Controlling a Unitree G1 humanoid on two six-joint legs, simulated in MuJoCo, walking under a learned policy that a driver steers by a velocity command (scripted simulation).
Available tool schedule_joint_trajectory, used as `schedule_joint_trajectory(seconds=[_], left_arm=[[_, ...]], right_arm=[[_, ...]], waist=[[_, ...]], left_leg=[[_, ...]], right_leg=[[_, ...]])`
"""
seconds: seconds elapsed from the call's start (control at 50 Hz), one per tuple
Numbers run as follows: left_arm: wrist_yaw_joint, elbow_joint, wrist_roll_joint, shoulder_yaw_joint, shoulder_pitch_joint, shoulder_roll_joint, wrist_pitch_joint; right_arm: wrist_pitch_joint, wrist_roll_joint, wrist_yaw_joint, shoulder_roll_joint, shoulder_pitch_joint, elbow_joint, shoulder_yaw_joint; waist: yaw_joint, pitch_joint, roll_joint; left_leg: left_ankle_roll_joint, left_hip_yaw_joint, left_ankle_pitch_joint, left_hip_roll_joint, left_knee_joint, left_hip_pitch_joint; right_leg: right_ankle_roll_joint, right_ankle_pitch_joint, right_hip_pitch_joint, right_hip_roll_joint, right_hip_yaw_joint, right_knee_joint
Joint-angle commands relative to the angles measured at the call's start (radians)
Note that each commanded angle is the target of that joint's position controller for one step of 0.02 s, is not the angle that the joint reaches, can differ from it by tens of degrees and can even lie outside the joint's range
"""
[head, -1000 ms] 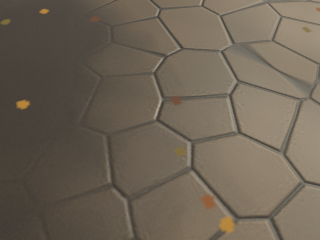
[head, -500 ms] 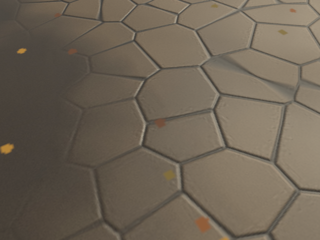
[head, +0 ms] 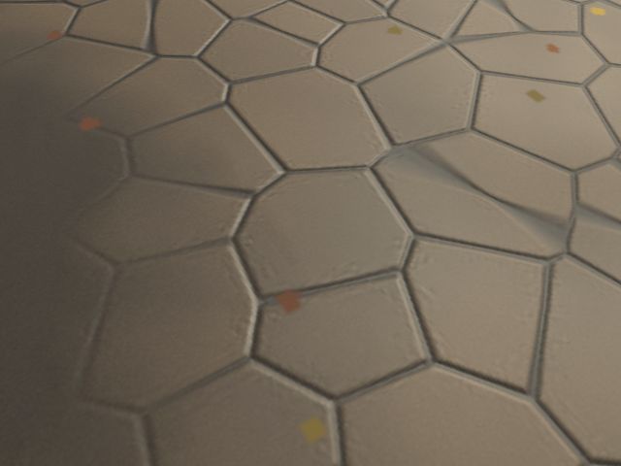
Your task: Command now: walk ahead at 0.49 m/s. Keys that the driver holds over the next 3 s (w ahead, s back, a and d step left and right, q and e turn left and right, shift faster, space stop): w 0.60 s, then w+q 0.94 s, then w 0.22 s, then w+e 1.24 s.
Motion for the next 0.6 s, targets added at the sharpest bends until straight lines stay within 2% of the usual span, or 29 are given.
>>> schedule_joint_trajectory(seconds=[0.02,0.1,0.16,0.2,0.24,0.26,0.28,0.3,0.32,0.34,0.36,0.38,0.4,0.42,0.44,0.48,0.54,0.6], left_arm=[[0.006,-0.057,0.014,0.014,0.019,0.056,-0.001],[-0.011,-0.087,0.009,0.001,-0.121,0.024,-0.024],[-0.029,-0.115,-0.002,-0.001,-0.212,0.024,-0.034],[-0.041,-0.134,-0.005,0.003,-0.248,0.036,-0.037],[-0.050,-0.141,-0.004,0.010,-0.239,0.054,-0.039],[-0.051,-0.134,-0.003,0.017,-0.204,0.069,-0.040],[-0.048,-0.113,0.000,0.031,-0.117,0.092,-0.040],[-0.038,-0.070,0.003,0.056,0.032,0.139,-0.038],[-0.026,-0.042,0.012,0.076,0.212,0.218,-0.031],[-0.034,-0.027,0.016,0.085,0.223,0.273,-0.030],[-0.037,-0.041,0.006,0.057,0.210,0.159,-0.031],[-0.034,-0.044,0.006,0.045,0.147,0.128,-0.032],[-0.034,-0.049,0.010,0.040,0.088,0.118,-0.031],[-0.036,-0.050,0.015,0.034,0.046,0.097,-0.031],[-0.036,-0.051,0.023,0.030,0.025,0.085,-0.036],[-0.036,-0.038,0.015,0.032,0.017,0.084,-0.047],[-0.027,-0.007,0.012,0.041,0.034,0.112,-0.053],[-0.017,0.016,0.009,0.042,0.059,0.123,-0.043]], right_arm=[[-0.026,0.005,-0.010,-0.146,-0.051,-0.059,-0.035],[-0.012,0.015,-0.020,-0.170,-0.002,-0.039,-0.038],[0.003,0.022,-0.021,-0.191,0.068,-0.008,-0.042],[0.017,0.026,-0.024,-0.197,0.090,0.008,-0.045],[0.030,0.028,-0.029,-0.206,0.092,0.018,-0.050],[0.036,0.028,-0.032,-0.213,0.083,0.019,-0.052],[0.041,0.027,-0.034,-0.217,0.061,0.017,-0.052],[0.045,0.020,-0.036,-0.188,0.062,0.013,-0.040],[0.041,-0.010,-0.039,-0.124,0.075,-0.017,-0.012],[0.020,0.006,-0.030,-0.023,0.202,-0.031,0.016],[0.003,0.028,-0.024,-0.139,0.120,-0.020,-0.007],[-0.008,0.047,-0.019,-0.177,0.026,-0.050,-0.019],[-0.012,0.039,-0.021,-0.163,-0.020,-0.059,-0.015],[-0.011,0.022,-0.021,-0.154,-0.041,-0.062,-0.019],[-0.003,0.020,-0.019,-0.143,-0.021,-0.058,-0.020],[0.017,0.018,-0.020,-0.108,0.010,-0.044,-0.013],[0.030,0.007,-0.026,-0.089,-0.068,-0.070,-0.007],[0.021,0.007,-0.019,-0.069,-0.164,-0.090,0.000]], waist=[[0.035,0.004,0.096],[-0.020,0.028,0.081],[-0.060,0.039,0.082],[-0.063,0.045,0.090],[-0.040,0.030,0.105],[-0.016,0.006,0.118],[0.041,-0.049,0.121],[0.111,-0.157,0.104],[0.167,-0.323,-0.026],[0.083,-0.416,-0.284],[0.134,-0.357,-0.152],[0.127,-0.222,-0.100],[0.098,-0.151,-0.016],[0.074,-0.096,0.002],[0.043,-0.091,-0.024],[0.018,-0.082,-0.031],[0.023,-0.026,-0.010],[0.056,0.000,-0.009]], left_leg=[[0.188,-0.241,0.071,0.282,-0.247,-0.003],[0.140,-0.134,0.130,0.236,-0.241,0.025],[0.133,-0.138,0.125,0.267,-0.214,0.099],[0.123,-0.152,0.154,0.301,-0.179,0.181],[0.104,-0.164,0.233,0.330,-0.125,0.252],[0.093,-0.160,0.335,0.331,-0.078,0.273],[0.074,-0.132,0.494,0.305,0.034,0.270],[0.044,-0.090,0.550,0.252,0.225,0.203],[0.004,-0.045,0.263,0.188,0.553,-0.003],[-0.049,-0.087,-0.398,0.006,0.848,-0.390],[-0.040,-0.194,-0.420,0.058,0.940,-0.506],[-0.030,-0.169,-0.329,0.104,0.940,-0.554],[-0.035,-0.140,-0.243,0.150,0.899,-0.528],[-0.045,-0.134,-0.187,0.177,0.842,-0.502],[-0.053,-0.140,-0.148,0.200,0.815,-0.442],[-0.075,-0.127,-0.122,0.207,0.769,-0.398],[-0.108,-0.116,-0.026,0.216,0.635,-0.454],[-0.112,-0.097,0.147,0.201,0.433,-0.445]], right_leg=[[0.029,0.136,-0.073,-0.054,0.028,-0.106],[0.032,0.355,-0.031,-0.017,-0.016,-0.387],[0.025,0.386,-0.019,0.009,-0.031,-0.493],[0.003,0.336,-0.041,0.020,-0.024,-0.542],[-0.025,0.253,-0.020,0.034,-0.024,-0.575],[-0.040,0.212,0.034,0.051,-0.038,-0.586],[-0.065,0.206,0.161,0.081,-0.067,-0.616],[-0.097,0.226,0.388,0.086,-0.075,-0.616],[-0.164,0.266,0.695,-0.112,0.147,-0.570],[-0.314,0.014,0.967,-0.291,0.627,-0.699],[-0.282,-0.102,0.935,-0.270,0.649,-0.768],[-0.247,-0.049,0.820,-0.241,0.499,-0.784],[-0.235,0.074,0.694,-0.203,0.398,-0.801],[-0.234,0.171,0.597,-0.168,0.324,-0.830],[-0.231,0.227,0.533,-0.147,0.278,-0.857],[-0.246,0.292,0.470,-0.128,0.211,-0.905],[-0.255,0.344,0.437,-0.117,0.132,-0.954],[-0.222,0.334,0.447,-0.079,0.053,-0.968]])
